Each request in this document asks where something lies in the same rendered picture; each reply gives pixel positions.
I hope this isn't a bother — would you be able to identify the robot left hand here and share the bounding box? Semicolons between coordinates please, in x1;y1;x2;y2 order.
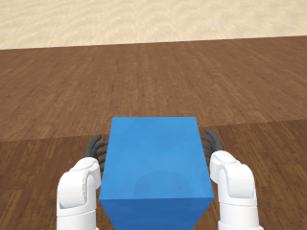
83;134;108;173

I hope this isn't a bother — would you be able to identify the carton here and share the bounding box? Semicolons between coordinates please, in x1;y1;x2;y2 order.
99;117;214;230

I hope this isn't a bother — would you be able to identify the right robot forearm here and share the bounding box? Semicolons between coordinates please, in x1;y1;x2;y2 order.
209;150;264;230

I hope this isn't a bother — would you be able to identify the robot right hand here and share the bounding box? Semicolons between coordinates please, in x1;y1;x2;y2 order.
200;128;224;167

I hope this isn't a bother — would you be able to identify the left robot forearm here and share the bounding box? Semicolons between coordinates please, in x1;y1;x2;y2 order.
57;157;102;230

